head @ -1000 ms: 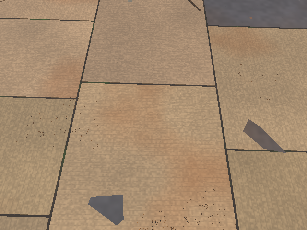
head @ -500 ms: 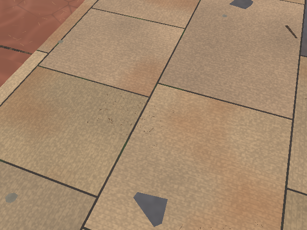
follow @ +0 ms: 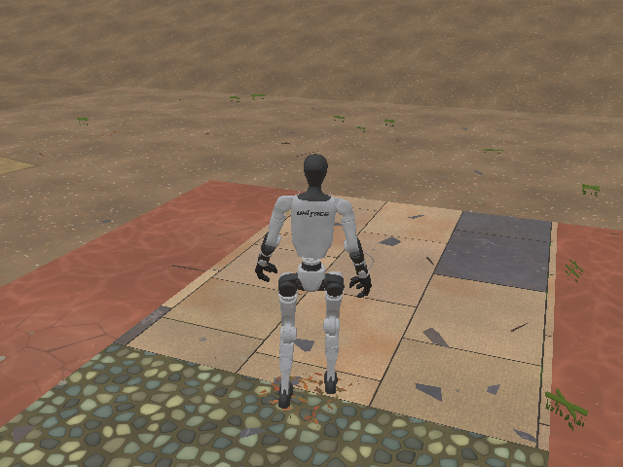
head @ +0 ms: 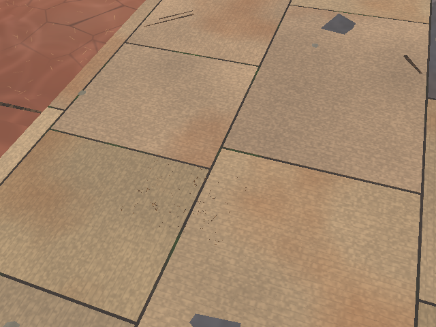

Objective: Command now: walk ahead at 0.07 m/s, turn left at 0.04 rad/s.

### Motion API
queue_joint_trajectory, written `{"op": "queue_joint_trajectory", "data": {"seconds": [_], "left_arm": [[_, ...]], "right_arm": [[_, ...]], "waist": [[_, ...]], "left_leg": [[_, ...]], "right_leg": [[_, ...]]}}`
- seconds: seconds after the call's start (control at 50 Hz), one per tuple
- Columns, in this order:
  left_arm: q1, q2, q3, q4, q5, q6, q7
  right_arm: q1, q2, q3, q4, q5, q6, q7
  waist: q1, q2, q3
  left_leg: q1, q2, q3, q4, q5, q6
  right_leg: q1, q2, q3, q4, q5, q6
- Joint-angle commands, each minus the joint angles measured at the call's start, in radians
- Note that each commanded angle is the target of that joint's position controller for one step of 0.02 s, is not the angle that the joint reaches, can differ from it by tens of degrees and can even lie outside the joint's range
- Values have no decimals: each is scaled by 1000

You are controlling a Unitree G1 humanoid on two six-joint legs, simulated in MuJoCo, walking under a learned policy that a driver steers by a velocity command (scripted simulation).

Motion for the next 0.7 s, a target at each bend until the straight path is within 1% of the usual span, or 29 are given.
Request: {"op": "queue_joint_trajectory", "data": {"seconds": [0.02, 0.06, 0.1, 0.12, 0.14, 0.16, 0.18, 0.2, 0.24, 0.26, 0.28, 0.3, 0.32, 0.34, 0.36, 0.38, 0.4, 0.42, 0.44, 0.46, 0.52, 0.56, 0.58, 0.6, 0.62, 0.64, 0.66, 0.68, 0.7], "left_arm": [[26, 120, 18, -35, 5, 1, 4], [-26, 130, 16, -37, 7, -4, 6], [-98, 111, 7, -40, 4, -1, 10], [-100, 100, 3, -33, -1, 1, 10], [-69, 106, 5, -19, -5, 4, 11], [-59, 133, 13, -17, -9, 12, 12], [-55, 145, 17, -19, -13, 17, 13], [-40, 150, 18, -14, -20, 16, 13], [21, 161, 26, 6, -32, 6, 15], [19, 155, 25, 8, -29, 2, 16], [-6, 141, 21, 2, -26, 1, 16], [-61, 123, 15, -13, -26, 0, 15], [-92, 99, 11, -26, -26, -4, 13], [-87, 82, 9, -32, -22, -10, 12], [-106, 86, 11, -37, -23, -13, 8], [-123, 93, 17, -45, -29, -10, 0], [-135, 99, 23, -54, -38, -2, -8], [-143, 95, 26, -64, -46, 8, -14], [-152, 81, 25, -73, -55, 19, -17], [-154, 78, 25, -76, -58, 27, -20], [-125, 68, 24, -81, -50, 41, -43], [-95, 97, 38, -88, -44, 46, -52], [-51, 114, 49, -82, -39, 47, -53], [36, 132, 63, -60, -33, 45, -51], [118, 170, 82, -43, -26, 46, -36], [169, 267, 104, -49, -23, 45, -8], [153, 322, 100, -88, 11, 34, -11], [144, 281, 80, -98, -7, 20, -18], [68, 283, 90, -104, -2, 13, -17]], "right_arm": [[5, -93, -21, -58, 9, 12, -26], [4, -91, -24, -48, 3, 27, -27], [46, -61, -18, -12, 3, 23, -22], [48, -56, -16, 3, -3, 20, -18], [38, -71, -18, 4, -7, 19, -15], [30, -102, -26, 1, 2, 18, -15], [24, -112, -31, 4, 12, 13, -14], [6, -85, -26, -2, 15, 2, -13], [-19, -58, -21, -9, 17, -28, -6], [-26, -48, -19, -10, 17, -41, -3], [-19, -48, -19, -6, 10, -52, -2], [11, -61, -24, 7, 1, -59, -1], [33, -103, -37, 20, -4, -61, -1], [64, -148, -51, 32, 3, -55, -1], [80, -163, -56, 22, 12, -41, -10], [91, -154, -54, 14, 15, -26, -21], [104, -148, -53, 8, 11, -17, -28], [98, -167, -60, -1, 9, -10, -32], [58, -179, -65, -14, 12, -4, -35], [12, -190, -69, -25, 20, 3, -38], [-72, -192, -70, -45, 18, 20, -49], [-88, -195, -73, -48, 24, 18, -53], [-102, -194, -73, -51, 30, 14, -54], [-127, -184, -70, -56, 38, 8, -54], [-109, -158, -62, -54, 32, -3, -49], [-96, -77, -36, -78, -20, -13, -36], [-49, -66, -27, -102, -18, -21, -27], [-88, -126, -42, -68, -7, -24, -14], [-55, -127, -42, -114, 33, -24, -16]], "waist": [[38, -213, -95], [24, -194, -69], [-18, -161, -70], [-19, -142, -72], [1, -126, -75], [26, -105, -34], [34, -79, 10], [35, -84, 37], [53, -100, 47], [49, -105, 53], [33, -98, 43], [4, -74, 14], [-4, -5, -38], [2, 83, -92], [-18, 149, -79], [-32, 197, -51], [-46, 187, -20], [-45, 124, 4], [-33, 90, 20], [-23, 87, 27], [1, 127, 1], [18, 130, -28], [44, 122, -54], [93, 98, -94], [131, 39, -138], [122, -213, -172], [87, -273, -320], [115, -126, -257], [53, -174, -246]], "left_leg": [[-212, 26, -13, 113, -89, -25], [-172, 55, -34, 107, -52, -29], [-40, 54, -10, -31, 111, -22], [22, 47, 1, -96, 232, -19], [36, 40, 11, -101, 231, -10], [-36, 22, 34, -61, 84, 10], [-109, 4, 50, -31, -26, 35], [-152, 7, 57, -20, -40, 50], [-219, 19, 61, 27, 5, 63], [-219, 23, 59, 27, 48, 66], [-171, 23, 50, -5, 97, 65], [-90, 28, 39, -57, 197, 59], [13, 56, 12, -81, 398, 47], [108, 93, -30, -66, 557, 50], [186, 163, -99, -69, 733, 95], [248, 269, -181, -84, 924, 168], [291, 358, -241, -103, 1029, 239], [311, 391, -244, -111, 1028, 263], [303, 385, -206, -129, 975, 249], [268, 358, -153, -151, 928, 222], [140, 267, 18, -165, 893, 164], [111, 244, 75, -109, 913, 140], [99, 237, 95, -47, 942, 127], [60, 214, 128, 64, 943, 104], [-43, 170, 155, 228, 796, 58], [-314, 70, 159, 538, 70, -17], [-414, -75, -6, 771, -330, -40], [-405, -21, -91, 847, -343, -54], [-490, -19, -83, 816, -234, -40]], "right_leg": [[262, -264, 371, -214, 82, -183], [188, -259, 340, -232, 49, -161], [103, -199, 242, -217, 46, -120], [76, -160, 194, -205, 10, -90], [68, -123, 166, -205, -158, -63], [67, -95, 154, -215, -338, -56], [70, -95, 167, -224, -436, -63], [81, -127, 214, -227, -478, -85], [138, -205, 324, -244, -500, -151], [146, -218, 342, -235, -411, -170], [129, -199, 324, -194, -225, -170], [112, -147, 246, -113, 38, -145], [90, -66, 129, 15, 283, -97], [35, 12, 33, 131, 299, -44], [-100, 44, 4, 207, 145, -4], [-231, 56, -9, 291, -178, 19], [-341, 43, 13, 398, -442, 32], [-408, 10, 42, 455, -470, 37], [-424, -18, 46, 431, -422, 45], [-389, -27, 27, 381, -339, 56], [-179, -1, -53, 264, -128, 67], [-68, 24, -80, 176, -71, 42], [-1, 42, -90, 123, -33, 22], [119, 70, -101, 35, 55, -7], [281, 73, -52, -43, 178, -45], [483, -144, 267, -66, 605, -145], [507, -391, 730, -168, 597, -375], [445, -345, 571, -100, 897, -374], [377, -360, 642, -182, 365, -394]]}}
